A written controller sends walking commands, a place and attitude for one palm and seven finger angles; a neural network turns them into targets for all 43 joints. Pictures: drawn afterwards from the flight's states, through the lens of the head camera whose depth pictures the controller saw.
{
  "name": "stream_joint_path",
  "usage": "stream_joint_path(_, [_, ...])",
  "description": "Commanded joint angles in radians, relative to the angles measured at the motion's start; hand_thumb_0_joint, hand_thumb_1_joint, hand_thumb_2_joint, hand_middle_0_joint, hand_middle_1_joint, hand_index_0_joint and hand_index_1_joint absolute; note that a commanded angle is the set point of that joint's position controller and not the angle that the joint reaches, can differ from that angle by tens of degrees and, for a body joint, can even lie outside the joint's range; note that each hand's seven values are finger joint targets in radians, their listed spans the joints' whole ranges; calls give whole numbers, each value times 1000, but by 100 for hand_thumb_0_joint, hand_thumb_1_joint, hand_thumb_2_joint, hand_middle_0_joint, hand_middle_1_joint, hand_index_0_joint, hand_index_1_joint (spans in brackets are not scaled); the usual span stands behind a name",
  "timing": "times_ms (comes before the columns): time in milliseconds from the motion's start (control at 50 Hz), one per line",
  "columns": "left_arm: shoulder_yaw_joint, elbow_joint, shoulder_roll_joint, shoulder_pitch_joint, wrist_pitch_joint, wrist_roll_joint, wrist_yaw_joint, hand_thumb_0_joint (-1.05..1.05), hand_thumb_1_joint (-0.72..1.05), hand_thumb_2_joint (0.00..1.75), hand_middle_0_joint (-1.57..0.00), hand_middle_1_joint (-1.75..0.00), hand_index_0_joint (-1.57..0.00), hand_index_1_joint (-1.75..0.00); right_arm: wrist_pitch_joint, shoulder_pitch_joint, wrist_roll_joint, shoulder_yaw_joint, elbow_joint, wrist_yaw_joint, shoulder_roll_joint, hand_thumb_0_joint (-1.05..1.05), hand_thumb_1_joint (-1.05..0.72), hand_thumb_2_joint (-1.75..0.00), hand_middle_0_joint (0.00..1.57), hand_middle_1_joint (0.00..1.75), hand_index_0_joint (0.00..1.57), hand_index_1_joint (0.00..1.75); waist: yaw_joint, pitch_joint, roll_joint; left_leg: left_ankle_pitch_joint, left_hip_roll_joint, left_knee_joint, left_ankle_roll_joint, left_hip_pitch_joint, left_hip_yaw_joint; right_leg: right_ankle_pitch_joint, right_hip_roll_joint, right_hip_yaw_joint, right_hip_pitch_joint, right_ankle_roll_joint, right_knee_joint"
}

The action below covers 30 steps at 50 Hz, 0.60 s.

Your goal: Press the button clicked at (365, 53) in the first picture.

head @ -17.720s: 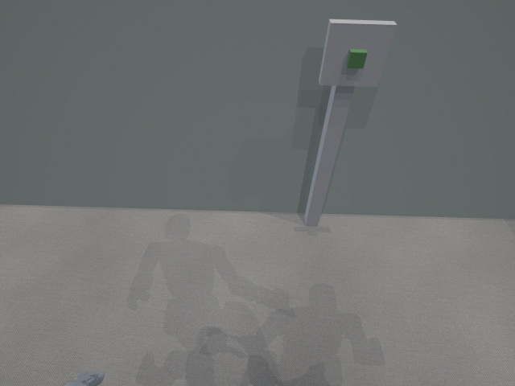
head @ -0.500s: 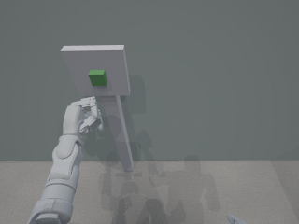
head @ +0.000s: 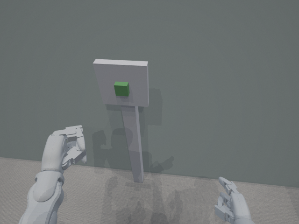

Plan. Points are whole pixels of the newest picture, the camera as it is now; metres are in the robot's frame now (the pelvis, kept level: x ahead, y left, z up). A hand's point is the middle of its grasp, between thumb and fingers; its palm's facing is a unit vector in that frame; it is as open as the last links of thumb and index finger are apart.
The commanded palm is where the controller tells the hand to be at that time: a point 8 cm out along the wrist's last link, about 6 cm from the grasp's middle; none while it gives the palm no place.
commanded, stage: draw the hand back to the body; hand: left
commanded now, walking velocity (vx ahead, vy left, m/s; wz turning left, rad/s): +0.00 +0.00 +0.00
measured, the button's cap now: (122, 88) +0.53 +0.15 +0.09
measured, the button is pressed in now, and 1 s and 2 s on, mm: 0 0 0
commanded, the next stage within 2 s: step back with the hand held close in 0.78 s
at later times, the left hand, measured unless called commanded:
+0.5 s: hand (38, 162) +0.19 +0.24 +0.16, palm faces +0.40 -0.83 -0.39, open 3.1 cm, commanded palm +0.13 +0.28 +0.18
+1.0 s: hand (34, 163) +0.18 +0.25 +0.16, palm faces +0.42 -0.82 -0.39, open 3.1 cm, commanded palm +0.13 +0.28 +0.18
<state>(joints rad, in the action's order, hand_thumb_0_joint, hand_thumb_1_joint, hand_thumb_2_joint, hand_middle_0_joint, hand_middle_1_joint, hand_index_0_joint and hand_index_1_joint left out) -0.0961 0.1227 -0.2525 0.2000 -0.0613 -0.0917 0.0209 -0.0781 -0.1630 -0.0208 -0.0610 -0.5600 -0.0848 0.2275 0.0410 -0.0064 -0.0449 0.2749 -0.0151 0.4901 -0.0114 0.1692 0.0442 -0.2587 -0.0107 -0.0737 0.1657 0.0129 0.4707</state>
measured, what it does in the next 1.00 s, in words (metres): stands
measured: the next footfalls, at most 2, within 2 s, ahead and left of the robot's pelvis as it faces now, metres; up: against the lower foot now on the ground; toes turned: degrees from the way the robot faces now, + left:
none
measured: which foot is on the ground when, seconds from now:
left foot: down 0.00-1.00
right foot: down 0.00-1.00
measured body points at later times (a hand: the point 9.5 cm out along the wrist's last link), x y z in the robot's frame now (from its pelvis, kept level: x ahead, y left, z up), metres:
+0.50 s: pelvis +0.01 +0.01 +0.01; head -0.02 -0.02 +0.45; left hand +0.16 +0.28 +0.18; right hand +0.19 -0.21 -0.08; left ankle +0.00 +0.11 -0.74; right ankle +0.00 -0.11 -0.74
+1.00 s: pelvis +0.00 +0.00 +0.01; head -0.02 -0.02 +0.46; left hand +0.16 +0.29 +0.18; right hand +0.19 -0.22 -0.08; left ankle +0.00 +0.11 -0.74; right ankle +0.00 -0.11 -0.74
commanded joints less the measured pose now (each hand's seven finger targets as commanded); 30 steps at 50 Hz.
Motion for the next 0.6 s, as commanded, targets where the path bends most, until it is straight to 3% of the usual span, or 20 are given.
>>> stream_joint_path(0, [-92,333,-157,-190,-62,26,69,0,90,90,-130,-150,-130,-150,-44,105,17,33,126,-8,94,0,-90,-90,20,30,20,30,-8,-94,-47,-190,7,-126,-15,-83,-41,162,2,44,-60,12,-120])
stream_joint_path(40, [-85,359,-143,-159,-60,35,79,0,90,90,-130,-150,-130,-150,-46,106,21,34,122,-7,93,0,-90,-90,20,30,20,30,-9,-93,-48,-213,6,-139,-12,-106,-45,173,5,37,-72,14,-125])
stream_joint_path(60, [-94,346,-150,-122,-57,35,81,0,90,90,-130,-150,-130,-150,-47,108,27,35,117,-5,96,0,-90,-90,20,30,20,30,-5,-69,0,-209,6,-143,-14,-100,-46,169,10,37,-71,12,-143])
stream_joint_path(140, [-133,373,-155,-5,-54,34,88,0,90,90,-130,-150,-130,-150,-36,113,30,42,119,0,95,0,-90,-90,20,30,20,30,7,-74,30,-227,5,-155,-14,-101,-47,184,7,35,-107,9,-143])
stream_joint_path(160, [-153,361,-168,38,-54,35,87,0,90,90,-130,-150,-130,-150,-35,118,31,46,114,1,98,0,-90,-90,20,30,20,30,13,-50,66,-225,4,-156,-15,-92,-47,177,12,35,-104,8,-156])
stream_joint_path(240, [-189,466,-182,99,-67,38,91,0,90,90,-130,-150,-130,-150,-35,118,32,51,120,8,93,0,-90,-90,20,30,20,30,19,-80,-15,-281,5,-148,-9,-102,-49,227,7,34,-132,12,-137])
stream_joint_path(260, [-207,466,-197,134,-67,38,92,0,90,90,-130,-150,-130,-150,-39,119,35,52,118,9,95,0,-90,-90,20,30,20,30,23,-65,2,-277,7,-148,-9,-96,-47,227,10,34,-130,10,-147])
stream_joint_path(300, [-221,512,-201,154,-71,38,95,0,90,90,-130,-150,-130,-150,-43,119,31,55,123,9,90,0,-90,-90,20,30,20,30,24,-62,-25,-287,4,-145,-6,-92,-48,232,9,34,-131,11,-137])
stream_joint_path(460, [-301,555,-232,280,-87,36,105,0,90,90,-130,-150,-130,-150,-65,110,25,66,119,3,89,0,-90,-90,20,30,20,30,34,-7,-7,-251,-3,-142,-3,-78,-48,189,17,36,-92,10,-158])
stream_joint_path(540, [-263,528,-188,264,-88,38,105,0,90,90,-130,-150,-130,-150,-73,99,26,68,108,2,91,0,-90,-90,20,30,20,30,19,44,8,-199,-3,-145,-10,-72,-44,139,13,38,-52,5,-172])
stream_joint_path(580, [-252,536,-188,235,-91,43,107,0,90,90,-130,-150,-130,-150,-78,96,26,72,105,-1,96,0,-90,-90,20,30,20,30,13,37,4,-174,-4,-150,-12,-82,-46,107,10,42,-47,5,-179])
